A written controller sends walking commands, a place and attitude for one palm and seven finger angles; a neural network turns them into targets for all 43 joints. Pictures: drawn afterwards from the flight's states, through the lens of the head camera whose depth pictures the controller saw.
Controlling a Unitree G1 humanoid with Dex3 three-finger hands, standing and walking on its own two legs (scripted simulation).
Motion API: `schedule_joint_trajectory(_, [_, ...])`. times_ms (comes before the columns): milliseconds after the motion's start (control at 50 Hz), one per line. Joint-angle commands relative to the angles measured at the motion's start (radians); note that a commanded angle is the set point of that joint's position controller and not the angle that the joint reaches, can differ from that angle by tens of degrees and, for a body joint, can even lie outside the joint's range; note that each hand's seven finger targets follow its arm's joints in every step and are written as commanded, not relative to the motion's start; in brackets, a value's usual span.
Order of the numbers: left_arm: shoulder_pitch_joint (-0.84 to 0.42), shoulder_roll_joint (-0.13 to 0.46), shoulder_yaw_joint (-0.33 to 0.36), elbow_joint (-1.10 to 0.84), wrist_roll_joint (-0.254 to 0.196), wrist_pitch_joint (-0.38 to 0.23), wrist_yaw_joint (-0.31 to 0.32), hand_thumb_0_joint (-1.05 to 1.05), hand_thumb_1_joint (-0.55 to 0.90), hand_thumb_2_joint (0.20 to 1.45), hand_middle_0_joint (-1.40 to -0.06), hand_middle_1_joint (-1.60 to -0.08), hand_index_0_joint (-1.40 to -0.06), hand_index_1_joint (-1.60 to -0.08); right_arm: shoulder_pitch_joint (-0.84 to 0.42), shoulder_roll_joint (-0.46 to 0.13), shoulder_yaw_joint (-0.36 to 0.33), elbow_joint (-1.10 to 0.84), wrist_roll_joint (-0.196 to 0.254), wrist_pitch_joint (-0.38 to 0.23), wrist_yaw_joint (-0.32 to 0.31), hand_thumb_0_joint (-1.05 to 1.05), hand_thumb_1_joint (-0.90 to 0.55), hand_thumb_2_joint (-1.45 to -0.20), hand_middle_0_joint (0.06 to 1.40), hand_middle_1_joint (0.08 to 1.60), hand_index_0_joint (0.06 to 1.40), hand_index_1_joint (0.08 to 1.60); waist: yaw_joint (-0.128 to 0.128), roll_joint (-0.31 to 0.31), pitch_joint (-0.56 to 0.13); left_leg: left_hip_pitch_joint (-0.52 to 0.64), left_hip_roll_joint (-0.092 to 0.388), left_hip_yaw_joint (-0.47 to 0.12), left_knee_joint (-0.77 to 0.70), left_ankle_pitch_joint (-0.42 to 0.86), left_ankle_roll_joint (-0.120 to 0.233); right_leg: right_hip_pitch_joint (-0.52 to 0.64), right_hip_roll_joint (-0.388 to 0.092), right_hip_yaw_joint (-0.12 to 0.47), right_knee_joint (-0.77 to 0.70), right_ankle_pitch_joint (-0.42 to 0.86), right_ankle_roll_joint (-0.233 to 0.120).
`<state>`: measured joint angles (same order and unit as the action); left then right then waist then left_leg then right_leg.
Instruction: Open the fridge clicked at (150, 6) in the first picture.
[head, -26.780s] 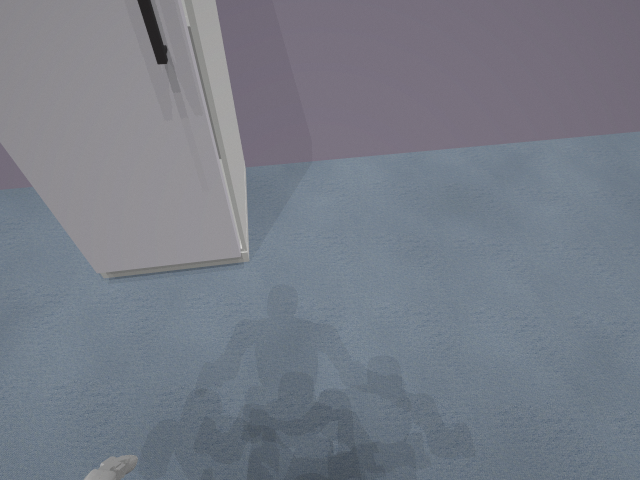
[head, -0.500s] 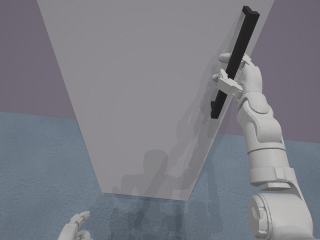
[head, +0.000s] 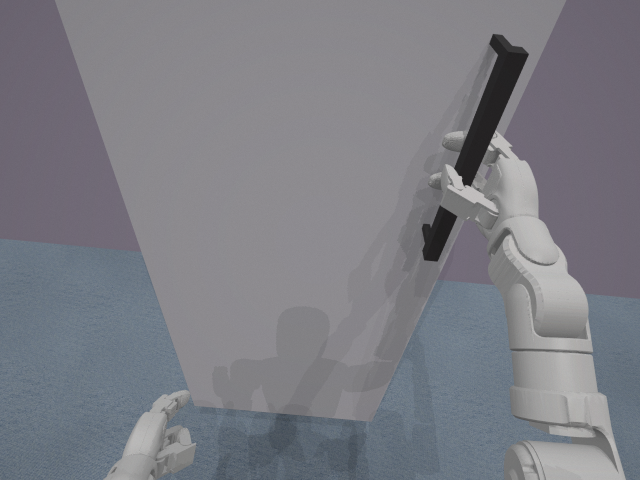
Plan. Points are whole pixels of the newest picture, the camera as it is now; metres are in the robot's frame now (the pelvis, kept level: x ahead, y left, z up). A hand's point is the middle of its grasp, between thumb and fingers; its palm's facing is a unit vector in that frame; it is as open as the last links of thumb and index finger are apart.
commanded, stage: pull the door a little, standing still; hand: right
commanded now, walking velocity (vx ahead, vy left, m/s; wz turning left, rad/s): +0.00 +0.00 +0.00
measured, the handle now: (459, 164) +0.44 -0.13 +0.22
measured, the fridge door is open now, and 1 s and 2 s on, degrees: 0 10 43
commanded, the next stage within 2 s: walk backward, drawing the door open in 0.32 s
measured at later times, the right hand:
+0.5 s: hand (453, 221) +0.34 -0.10 +0.22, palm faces -0.01 +0.99 -0.17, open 6.5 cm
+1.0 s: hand (444, 233) +0.33 -0.10 +0.20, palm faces +0.47 +0.82 -0.33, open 7.0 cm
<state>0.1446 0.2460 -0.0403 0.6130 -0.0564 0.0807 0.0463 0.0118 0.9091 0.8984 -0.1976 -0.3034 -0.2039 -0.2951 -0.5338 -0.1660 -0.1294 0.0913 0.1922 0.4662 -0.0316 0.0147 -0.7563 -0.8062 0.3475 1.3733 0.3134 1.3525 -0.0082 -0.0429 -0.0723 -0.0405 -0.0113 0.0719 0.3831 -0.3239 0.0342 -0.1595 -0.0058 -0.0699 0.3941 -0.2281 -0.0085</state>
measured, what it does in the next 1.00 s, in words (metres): steps to the left: left foot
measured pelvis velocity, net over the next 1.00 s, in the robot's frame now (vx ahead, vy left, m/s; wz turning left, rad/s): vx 0.08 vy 0.12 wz -0.11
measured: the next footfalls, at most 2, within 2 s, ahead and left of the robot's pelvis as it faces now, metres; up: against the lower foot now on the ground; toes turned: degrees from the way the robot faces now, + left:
left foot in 0.80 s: +0.36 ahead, +0.12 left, +0.00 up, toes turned -1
right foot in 1.06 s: +0.09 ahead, +0.04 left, +0.00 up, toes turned -9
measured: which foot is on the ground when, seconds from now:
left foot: down 0.00-0.56, up 0.58-0.78, down 0.80-1.00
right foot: down 0.00-0.82, up 0.84-1.00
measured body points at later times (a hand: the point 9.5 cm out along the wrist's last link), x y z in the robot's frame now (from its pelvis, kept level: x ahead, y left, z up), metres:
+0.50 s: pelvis +0.08 +0.01 +0.02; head +0.07 +0.05 +0.47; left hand +0.24 +0.26 -0.07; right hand +0.33 -0.16 +0.23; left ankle -0.08 +0.07 -0.71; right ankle +0.00 -0.14 -0.70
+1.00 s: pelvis +0.08 +0.12 -0.05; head +0.14 +0.16 +0.40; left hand +0.32 +0.31 -0.15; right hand +0.30 -0.14 +0.22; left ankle +0.32 +0.12 -0.74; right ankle +0.03 -0.01 -0.70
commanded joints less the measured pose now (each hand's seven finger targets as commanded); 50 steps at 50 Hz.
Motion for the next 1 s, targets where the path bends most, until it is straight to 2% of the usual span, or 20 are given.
schedule_joint_trajectory(0, [-0.139,0.095,0.034,-0.177,0.004,-0.039,-0.002,0.000,0.900,0.900,-0.200,-0.300,-0.200,-0.300,-0.276,-0.158,-0.069,-0.335,0.008,-0.089,0.013,0.000,-0.900,-0.900,0.450,1.400,0.450,1.400,-0.046,0.103,-0.340,0.082,0.027,-0.036,0.046,0.898,-0.036,0.209,0.010,0.046,0.058,0.616,-0.039])
schedule_joint_trajectory(400, [-0.198,0.055,0.029,-0.285,-0.005,-0.088,-0.074,0.000,0.900,0.900,-0.200,-0.300,-0.200,-0.300,0.713,-0.167,-0.131,-1.176,0.082,-0.055,0.063,0.000,-0.900,-0.900,0.450,1.400,0.450,1.400,-0.094,0.030,-0.240,0.026,0.027,-0.008,0.111,0.938,-0.044,0.092,-0.012,0.070,0.108,0.678,-0.020])
schedule_joint_trajectory(420, [-0.097,0.140,0.045,-0.279,0.029,-0.070,-0.028,0.000,0.900,0.900,-0.200,-0.300,-0.200,-0.300,0.326,-0.416,-0.224,-1.049,-0.076,-0.263,-0.019,0.000,-0.900,-0.900,0.450,1.400,0.450,1.400,0.023,0.087,-0.079,-0.054,0.012,-0.064,0.098,1.076,-0.080,0.010,-0.008,0.035,0.225,0.721,-0.043])
schedule_joint_trajectory(440, [-0.070,0.109,0.061,-0.266,0.043,-0.068,-0.022,0.000,0.900,0.900,-0.200,-0.300,-0.200,-0.300,0.573,-0.256,-0.169,-0.870,-0.078,-0.337,-0.037,0.000,-0.900,-0.900,0.450,1.400,0.450,1.400,0.007,0.153,-0.071,0.064,0.030,-0.024,0.162,1.220,-0.071,-0.126,0.016,0.036,0.286,0.586,-0.039])
schedule_joint_trajectory(480, [-0.070,0.090,0.051,-0.311,0.043,-0.083,-0.007,0.000,0.900,0.900,-0.200,-0.300,-0.200,-0.300,0.671,-0.227,-0.098,-0.961,-0.091,-0.469,-0.032,0.000,-0.900,-0.900,0.450,1.400,0.450,1.400,-0.024,0.147,-0.043,0.232,0.070,-0.038,0.311,1.394,-0.043,-0.353,0.052,0.040,0.229,0.345,-0.029])
schedule_joint_trajectory(500, [-0.060,0.081,0.052,-0.308,0.046,-0.100,0.003,0.000,0.900,0.900,-0.200,-0.300,-0.200,-0.300,0.654,-0.256,-0.114,-1.013,-0.085,-0.524,-0.036,0.000,-0.900,-0.900,0.450,1.400,0.450,1.400,-0.016,0.086,-0.049,0.145,0.054,-0.014,0.379,1.358,-0.058,-0.246,0.045,0.029,0.108,0.412,-0.036])
schedule_joint_trajectory(520, [-0.028,0.081,0.051,-0.291,0.049,-0.106,0.003,0.000,0.900,0.900,-0.200,-0.300,-0.200,-0.300,0.638,-0.223,-0.089,-1.051,-0.072,-0.558,-0.038,0.000,-0.900,-0.900,0.450,1.400,0.450,1.400,0.032,-0.017,-0.050,-0.031,-0.015,0.045,0.551,1.194,-0.104,-0.015,-0.002,0.047,-0.062,0.780,-0.055])
schedule_joint_trajectory(540, [-0.013,0.088,0.069,-0.283,0.066,-0.104,-0.016,0.000,0.900,0.900,-0.200,-0.300,-0.200,-0.300,0.676,-0.189,-0.073,-1.065,-0.069,-0.572,-0.040,0.000,-0.900,-0.900,0.450,1.400,0.450,1.400,0.048,-0.240,-0.076,-0.466,-0.131,0.059,0.704,0.441,-0.131,0.443,-0.113,0.161,-0.073,1.388,-0.104])
schedule_joint_trajectory(560, [-0.011,0.092,0.092,-0.264,0.085,-0.096,-0.045,0.000,0.900,0.900,-0.200,-0.300,-0.200,-0.300,0.646,-0.163,-0.058,-1.089,-0.082,-0.588,-0.047,0.000,-0.900,-0.900,0.450,1.400,0.450,1.400,0.061,-0.465,-0.054,-0.812,-0.159,0.021,0.759,-0.221,-0.079,0.714,-0.218,0.296,0.053,1.614,-0.136])
schedule_joint_trajectory(620, [-0.013,0.084,0.106,-0.275,0.061,-0.121,-0.069,0.000,0.900,0.900,-0.200,-0.300,-0.200,-0.300,0.724,-0.196,-0.137,-1.078,-0.127,-0.627,-0.079,0.000,-0.900,-0.900,0.450,1.400,0.450,1.400,0.042,-0.249,0.012,-0.947,-0.069,-0.059,0.544,-0.235,-0.006,0.691,-0.271,0.308,0.125,1.256,-0.128])
schedule_joint_trajectory(700, [-0.057,0.025,0.060,-0.294,0.034,-0.192,-0.001,0.000,0.900,0.900,-0.200,-0.300,-0.200,-0.300,0.820,-0.289,-0.227,-1.113,-0.100,-0.633,-0.064,0.000,-0.900,-0.900,0.450,1.400,0.450,1.400,0.007,-0.131,-0.056,-0.068,-0.025,-0.011,0.050,0.518,-0.047,0.092,-0.135,0.142,0.170,0.769,-0.017])
schedule_joint_trajectory(740, [-0.100,0.028,0.043,-0.312,0.029,-0.230,0.037,0.000,0.900,0.900,-0.200,-0.300,-0.200,-0.300,0.764,-0.322,-0.270,-1.107,-0.092,-0.638,-0.070,0.000,-0.900,-0.900,0.450,1.400,0.450,1.400,-0.021,-0.062,-0.007,0.063,0.047,-0.027,0.052,0.650,-0.061,-0.063,-0.118,0.136,0.262,0.373,-0.028])
schedule_joint_trajectory(780, [-0.049,0.005,0.034,-0.291,0.045,-0.252,0.057,0.000,0.900,0.900,-0.200,-0.300,-0.200,-0.300,0.736,-0.357,-0.311,-1.006,-0.088,-0.650,-0.079,0.000,-0.900,-0.900,0.450,1.400,0.450,1.400,-0.031,0.151,-0.076,0.091,0.178,-0.141,0.080,1.116,-0.041,-0.158,0.049,0.064,0.545,-0.300,-0.007])
schedule_joint_trajectory(800, [-0.004,-0.001,0.029,-0.246,0.066,-0.255,0.071,0.000,0.900,0.900,-0.200,-0.300,-0.200,-0.300,0.851,-0.301,-0.286,-0.795,-0.079,-0.634,-0.084,0.000,-0.900,-0.900,0.450,1.400,0.450,1.400,-0.027,0.174,-0.006,0.028,0.176,-0.147,0.052,1.155,-0.052,-0.188,0.081,0.056,0.608,-0.382,-0.014])
schedule_joint_trajectory(820, [0.073,0.024,0.065,-0.272,0.048,-0.245,0.040,0.000,0.900,0.900,-0.200,-0.300,-0.200,-0.300,0.814,-0.296,-0.300,-0.863,-0.100,-0.653,-0.082,0.000,-0.900,-0.900,0.450,1.400,0.450,1.400,-0.032,0.426,-0.149,0.093,0.283,-0.379,0.032,1.061,-0.051,-0.218,0.098,0.132,0.830,-0.451,-0.008])
schedule_joint_trajectory(840, [0.093,0.067,0.105,-0.242,0.054,-0.222,0.014,0.000,0.900,0.900,-0.200,-0.300,-0.200,-0.300,0.664,-0.312,-0.316,-0.900,-0.118,-0.683,-0.087,0.000,-0.900,-0.900,0.450,1.400,0.450,1.400,0.000,0.482,-0.249,0.098,0.331,-0.461,-0.023,0.803,-0.050,-0.178,0.084,0.218,0.934,-0.383,0.004])
schedule_joint_trajectory(880, [0.003,0.050,0.103,-0.224,0.038,-0.170,-0.007,0.000,0.900,0.900,-0.200,-0.300,-0.200,-0.300,0.587,-0.340,-0.340,-0.922,-0.136,-0.707,-0.104,0.000,-0.900,-0.900,0.450,1.400,0.450,1.400,0.006,0.312,-0.317,0.036,0.337,-0.393,-0.109,0.222,0.022,-0.167,0.050,0.200,0.943,-0.334,0.016])
schedule_joint_trajectory(900, [-0.026,0.047,0.096,-0.196,0.036,-0.143,-0.003,0.000,0.900,0.900,-0.200,-0.300,-0.200,-0.300,0.577,-0.350,-0.332,-0.903,-0.135,-0.697,-0.107,0.000,-0.900,-0.900,0.450,1.400,0.450,1.400,0.008,0.199,-0.296,-0.031,0.308,-0.348,-0.145,0.078,-0.023,-0.153,0.044,0.156,0.861,-0.335,0.009])
schedule_joint_trajectory(940, [-0.040,0.040,0.084,-0.203,0.038,-0.118,0.006,0.000,0.900,0.900,-0.200,-0.300,-0.200,-0.300,0.493,-0.347,-0.304,-0.886,-0.151,-0.688,-0.110,0.000,-0.900,-0.900,0.450,1.400,0.450,1.400,0.022,0.236,-0.272,-0.196,0.265,-0.255,-0.277,-0.213,-0.076,-0.030,0.073,0.034,0.694,-0.379,0.005])
schedule_joint_trajectory(980, [-0.029,0.052,0.086,-0.181,0.035,-0.116,0.010,0.000,0.900,0.900,-0.200,-0.300,-0.200,-0.300,0.447,-0.346,-0.282,-0.834,-0.150,-0.674,-0.114,0.000,-0.900,-0.900,0.450,1.400,0.450,1.400,0.039,0.318,-0.235,-0.315,0.213,-0.134,-0.365,-0.218,-0.141,0.112,0.114,-0.081,0.450,-0.436,-0.013])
